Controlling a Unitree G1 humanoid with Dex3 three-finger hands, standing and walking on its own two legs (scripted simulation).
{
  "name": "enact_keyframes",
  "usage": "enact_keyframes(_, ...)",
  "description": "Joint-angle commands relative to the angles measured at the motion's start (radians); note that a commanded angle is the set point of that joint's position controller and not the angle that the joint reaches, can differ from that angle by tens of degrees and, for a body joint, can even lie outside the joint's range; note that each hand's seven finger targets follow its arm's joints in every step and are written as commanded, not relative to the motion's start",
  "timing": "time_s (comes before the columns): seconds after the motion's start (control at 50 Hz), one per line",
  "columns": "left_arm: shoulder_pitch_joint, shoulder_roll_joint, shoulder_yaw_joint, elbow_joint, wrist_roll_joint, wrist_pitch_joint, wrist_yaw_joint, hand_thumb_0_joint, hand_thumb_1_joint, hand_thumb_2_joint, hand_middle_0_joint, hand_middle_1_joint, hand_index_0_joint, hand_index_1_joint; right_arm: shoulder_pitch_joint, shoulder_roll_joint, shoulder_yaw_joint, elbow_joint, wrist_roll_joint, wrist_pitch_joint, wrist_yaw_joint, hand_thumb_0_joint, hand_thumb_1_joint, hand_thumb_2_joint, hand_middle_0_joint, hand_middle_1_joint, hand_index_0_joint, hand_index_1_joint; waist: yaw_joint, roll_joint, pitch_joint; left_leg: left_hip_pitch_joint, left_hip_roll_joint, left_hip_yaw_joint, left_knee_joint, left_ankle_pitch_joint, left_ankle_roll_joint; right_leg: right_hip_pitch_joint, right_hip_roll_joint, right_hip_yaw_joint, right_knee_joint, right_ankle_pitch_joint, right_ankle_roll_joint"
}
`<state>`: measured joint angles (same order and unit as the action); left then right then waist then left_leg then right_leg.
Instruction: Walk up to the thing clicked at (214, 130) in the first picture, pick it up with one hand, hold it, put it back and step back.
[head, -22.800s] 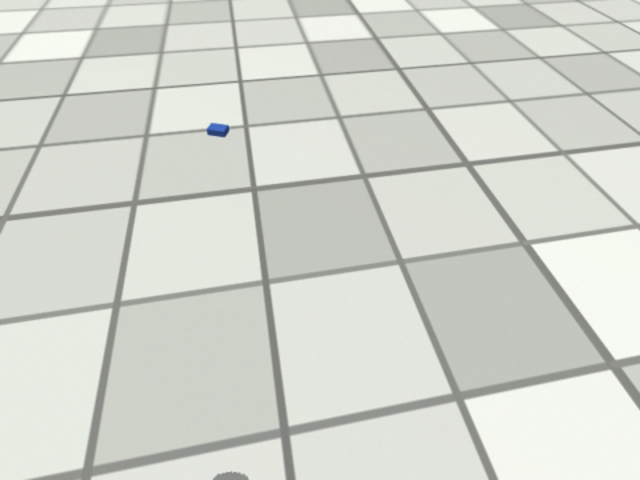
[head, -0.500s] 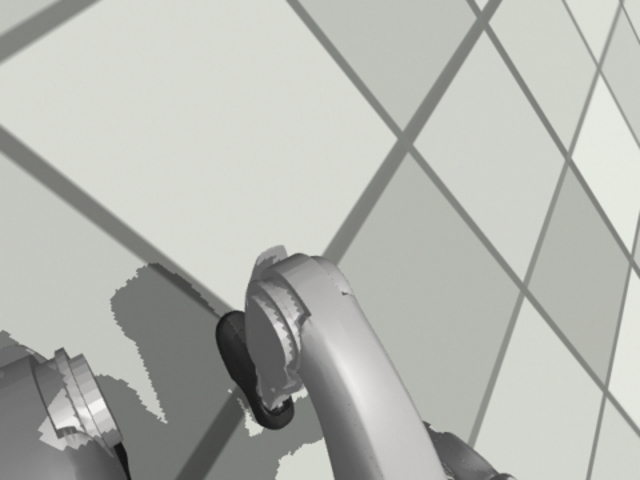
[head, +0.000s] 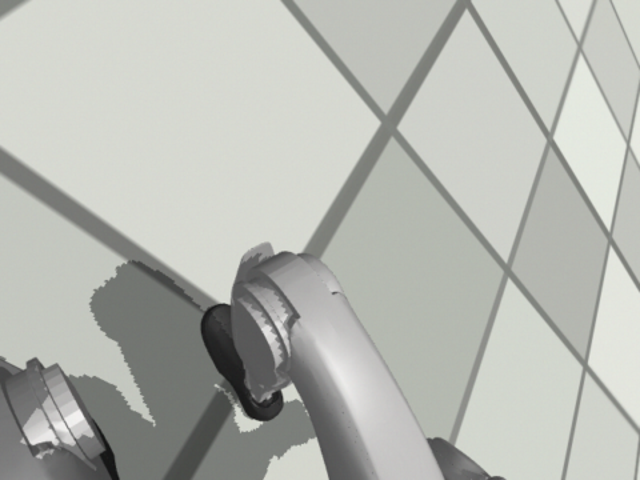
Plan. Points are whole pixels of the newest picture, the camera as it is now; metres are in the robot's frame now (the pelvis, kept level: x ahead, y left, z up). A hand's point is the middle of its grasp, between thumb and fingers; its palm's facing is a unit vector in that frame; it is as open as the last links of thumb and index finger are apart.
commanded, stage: close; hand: left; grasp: from above
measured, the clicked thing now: out of the picture +0.48 +0.32 -0.30
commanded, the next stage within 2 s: settle in 1.46 s
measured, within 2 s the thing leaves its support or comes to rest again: leaves its support in 1.90 s
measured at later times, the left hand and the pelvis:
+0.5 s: hand out of the picture +0.47 +0.31 -0.27, palm faces -0.44 -0.17 -0.88, open 11.7 cm; pelvis +0.00 +0.00 +0.00, yaw +0 degrees
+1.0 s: hand out of the picture +0.47 +0.31 -0.27, palm faces -0.43 -0.16 -0.89, open 9.7 cm; pelvis +0.00 +0.00 +0.00, yaw -1 degrees
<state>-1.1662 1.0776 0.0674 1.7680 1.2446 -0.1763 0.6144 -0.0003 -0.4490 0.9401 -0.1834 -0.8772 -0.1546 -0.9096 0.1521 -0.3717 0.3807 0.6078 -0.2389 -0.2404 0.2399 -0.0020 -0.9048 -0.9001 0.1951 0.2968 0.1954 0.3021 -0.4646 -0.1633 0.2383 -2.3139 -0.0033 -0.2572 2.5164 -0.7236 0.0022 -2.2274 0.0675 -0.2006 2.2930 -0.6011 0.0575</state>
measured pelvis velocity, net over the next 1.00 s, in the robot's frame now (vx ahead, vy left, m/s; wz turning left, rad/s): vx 0.00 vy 0.00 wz -0.01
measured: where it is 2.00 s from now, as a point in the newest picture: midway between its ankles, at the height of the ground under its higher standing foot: (183, 435)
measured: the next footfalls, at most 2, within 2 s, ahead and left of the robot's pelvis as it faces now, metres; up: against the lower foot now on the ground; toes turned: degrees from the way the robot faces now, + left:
none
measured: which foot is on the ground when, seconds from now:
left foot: down 0.00-1.00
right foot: down 0.00-1.00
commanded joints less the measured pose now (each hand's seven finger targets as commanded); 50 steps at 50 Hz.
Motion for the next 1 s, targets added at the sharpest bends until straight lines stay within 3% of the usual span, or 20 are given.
enact_keyframes(0.0,-0.232,0.211,0.01,-0.117,-0.007,-0.001,0.046,0.0,-0.355,0.853,-0.216,-0.858,-0.21,-0.864,0.221,-0.336,-0.096,0.036,0.005,0.0,-0.004,0.0,-0.892,-0.901,0.2,0.3,0.2,0.3,-0.064,0.599,-0.642,0.478,0.056,0.066,-0.268,0.264,0.001,0.409,0.024,-0.083,-0.175,0.256,-0.07)
enact_keyframes(0.06,-0.245,0.248,0.029,-0.116,0.0,0.001,0.057,0.0,-0.289,0.801,-0.256,-0.832,-0.256,-0.831,0.21,-0.348,-0.1,0.034,0.006,0.001,-0.007,0.0,-0.891,-0.901,0.2,0.3,0.2,0.3,-0.055,0.621,-0.654,0.487,0.057,0.061,-0.276,0.25,-0.004,0.413,0.024,-0.083,-0.173,0.241,-0.076)
enact_keyframes(0.14,-0.224,0.216,0.016,-0.085,0.0,0.012,0.047,0.0,-0.232,0.754,-0.297,-0.802,-0.301,-0.798,0.207,-0.345,-0.099,0.029,0.004,0.004,-0.003,0.0,-0.893,-0.902,0.2,0.3,0.2,0.3,-0.072,0.614,-0.625,0.474,0.057,0.059,-0.278,0.246,-0.003,0.397,0.023,-0.087,-0.17,0.242,-0.075)
enact_keyframes(0.2,-0.222,0.211,0.005,-0.091,-0.011,0.017,0.034,0.0,-0.195,0.72,-0.323,-0.779,-0.33,-0.771,0.206,-0.351,-0.107,0.028,0.007,0.002,-0.006,0.0,-0.894,-0.901,0.199,0.3,0.2,0.3,-0.069,0.6,-0.616,0.467,0.057,0.063,-0.284,0.211,-0.001,0.389,0.023,-0.082,-0.179,0.216,-0.073)
enact_keyframes(0.22,-0.231,0.236,0.023,-0.113,-0.015,0.012,0.036,0.0,-0.181,0.708,-0.33,-0.78,-0.339,-0.771,0.206,-0.34,-0.096,0.038,0.009,0.006,-0.007,0.0,-0.892,-0.902,0.199,0.3,0.2,0.3,-0.064,0.61,-0.634,0.468,0.061,0.057,-0.282,0.226,-0.001,0.396,0.024,-0.087,-0.184,0.225,-0.073)
enact_keyframes(0.3,-0.218,0.186,-0.012,-0.116,-0.029,0.002,0.006,0.0,-0.131,0.668,-0.37,-0.745,-0.381,-0.733,0.208,-0.337,-0.091,0.031,0.007,0.002,-0.006,0.0,-0.894,-0.901,0.199,0.3,0.199,0.3,-0.078,0.576,-0.61,0.464,0.059,0.058,-0.27,0.225,0.001,0.389,0.018,-0.087,-0.183,0.222,-0.071)
enact_keyframes(0.32,-0.219,0.212,-0.004,-0.127,-0.031,-0.004,0.009,0.0,-0.117,0.659,-0.38,-0.739,-0.392,-0.727,0.209,-0.34,-0.091,0.039,0.01,0.008,-0.01,0.0,-0.893,-0.901,0.199,0.3,0.2,0.3,-0.072,0.578,-0.632,0.462,0.06,0.058,-0.272,0.235,0.002,0.415,0.024,-0.087,-0.19,0.231,-0.069)
enact_keyframes(0.36,-0.22,0.204,-0.018,-0.114,-0.035,-0.011,0.011,0.0,-0.092,0.638,-0.4,-0.718,-0.413,-0.706,0.206,-0.338,-0.088,0.032,0.009,0.01,-0.014,0.0,-0.891,-0.901,0.199,0.3,0.199,0.3,-0.071,0.569,-0.651,0.461,0.059,0.064,-0.273,0.225,0.005,0.448,0.028,-0.085,-0.196,0.23,-0.067)
enact_keyframes(0.42,-0.216,0.201,-0.028,-0.099,-0.032,-0.022,0.019,0.0,-0.059,0.616,-0.421,-0.704,-0.436,-0.689,0.196,-0.343,-0.083,0.027,0.009,0.011,-0.018,0.0,-0.894,-0.902,0.199,0.3,0.199,0.3,-0.07,0.561,-0.611,0.452,0.058,0.053,-0.278,0.206,0.001,0.411,0.026,-0.093,-0.192,0.211,-0.071)
enact_keyframes(0.48,-0.242,0.218,-0.015,-0.148,-0.012,-0.029,0.031,0.0,-0.017,0.591,-0.463,-0.661,-0.475,-0.649,0.197,-0.342,-0.086,0.032,0.006,0.01,-0.018,0.0,-0.893,-0.901,0.199,0.3,0.199,0.3,-0.066,0.631,-0.63,0.518,0.066,0.04,-0.289,0.237,-0.013,0.372,0.019,-0.096,-0.172,0.224,-0.076)
enact_keyframes(0.56,-0.232,0.197,-0.017,-0.107,-0.005,-0.015,0.058,0.0,0.033,0.541,-0.492,-0.633,-0.509,-0.615,0.191,-0.338,-0.081,0.026,0.003,0.007,-0.013,0.0,-0.892,-0.901,0.199,0.3,0.199,0.3,-0.074,0.598,-0.607,0.481,0.063,0.044,-0.283,0.23,-0.007,0.377,0.022,-0.095,-0.173,0.235,-0.072)
enact_keyframes(0.6,-0.241,0.218,-0.007,-0.117,0.004,-0.007,0.064,0.0,0.071,0.526,-0.525,-0.61,-0.541,-0.593,0.195,-0.348,-0.09,0.035,0.002,0.005,-0.013,0.0,-0.893,-0.901,0.199,0.3,0.199,0.3,-0.073,0.637,-0.616,0.507,0.066,0.044,-0.291,0.249,-0.012,0.368,0.022,-0.095,-0.173,0.243,-0.072)
enact_keyframes(0.62,-0.233,0.208,-0.016,-0.099,0.002,0.002,0.06,0.0,0.074,0.504,-0.526,-0.601,-0.544,-0.582,0.198,-0.355,-0.098,0.032,0.0,0.003,-0.012,0.0,-0.894,-0.901,0.199,0.3,0.199,0.3,-0.077,0.639,-0.605,0.507,0.063,0.049,-0.297,0.237,-0.011,0.376,0.022,-0.09,-0.174,0.237,-0.073)
enact_keyframes(0.66,-0.238,0.24,0.014,-0.113,0.002,0.012,0.065,0.0,0.106,0.487,-0.552,-0.573,-0.569,-0.555,0.206,-0.341,-0.081,0.036,0.002,0.005,-0.006,0.0,-0.891,-0.901,0.199,0.3,0.199,0.3,-0.071,0.617,-0.628,0.491,0.064,0.048,-0.285,0.264,-0.006,0.398,0.02,-0.088,-0.18,0.262,-0.069)
enact_keyframes(0.7,-0.232,0.232,0.011,-0.098,-0.016,0.015,0.059,0.0,0.136,0.488,-0.584,-0.563,-0.599,-0.548,0.187,-0.342,-0.08,0.035,0.003,0.004,-0.009,0.0,-0.893,-0.901,0.199,0.3,0.199,0.3,-0.076,0.611,-0.612,0.48,0.066,0.05,-0.282,0.247,-0.006,0.393,0.022,-0.089,-0.183,0.247,-0.071)
enact_keyframes(0.8,-0.229,0.242,0.015,-0.119,-0.017,0.013,0.045,0.0,0.205,0.421,-0.628,-0.527,-0.651,-0.504,0.2,-0.341,-0.082,0.032,0.005,0.008,-0.011,0.0,-0.893,-0.901,0.199,0.3,0.199,0.3,-0.069,0.605,-0.639,0.476,0.063,0.056,-0.274,0.262,-0.003,0.422,0.023,-0.088,-0.187,0.258,-0.072)
enact_keyframes(0.86,-0.228,0.233,0.006,-0.125,-0.023,0.006,0.04,0.0,0.259,0.399,-0.66,-0.523,-0.687,-0.495,0.201,-0.346,-0.09,0.025,0.008,0.01,-0.015,0.0,-0.892,-0.901,0.199,0.3,0.199,0.3,-0.07,0.613,-0.647,0.492,0.065,0.053,-0.281,0.256,-0.006,0.425,0.025,-0.092,-0.188,0.251,-0.072)
enact_keyframes(0.9,-0.227,0.209,-0.008,-0.105,-0.026,0.001,0.033,0.0,0.305,0.367,-0.683,-0.515,-0.716,-0.48,0.207,-0.344,-0.084,0.024,0.005,0.009,-0.014,0.0,-0.892,-0.9,0.199,0.3,0.199,0.3,-0.087,0.592,-0.611,0.462,0.06,0.053,-0.277,0.236,-0.001,0.41,0.021,-0.094,-0.19,0.237,-0.071)
enact_keyframes(0.94,-0.218,0.212,-0.015,-0.104,-0.028,-0.003,0.026,0.0,0.314,0.34,-0.699,-0.478,-0.731,-0.446,0.194,-0.346,-0.078,0.023,0.006,0.008,-0.016,0.0,-0.893,-0.901,0.199,0.3,0.199,0.3,-0.079,0.571,-0.595,0.46,0.06,0.053,-0.27,0.23,-0.001,0.396,0.02,-0.093,-0.191,0.227,-0.071)
enact_keyframes(0.98,-0.216,0.245,0.006,-0.116,-0.024,-0.009,0.03,0.0,0.365,0.36,-0.741,-0.488,-0.77,-0.457,0.204,-0.351,-0.079,0.021,0.006,0.013,-0.02,0.0,-0.892,-0.901,0.199,0.3,0.199,0.3,-0.074,0.59,-0.609,0.479,0.063,0.05,-0.286,0.234,-0.004,0.413,0.019,-0.091,-0.193,0.23,-0.071)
